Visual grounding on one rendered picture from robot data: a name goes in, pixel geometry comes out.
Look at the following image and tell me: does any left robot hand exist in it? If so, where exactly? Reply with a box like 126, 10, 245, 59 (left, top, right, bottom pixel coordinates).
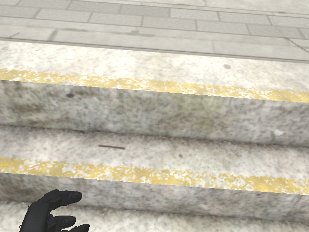
19, 189, 90, 232

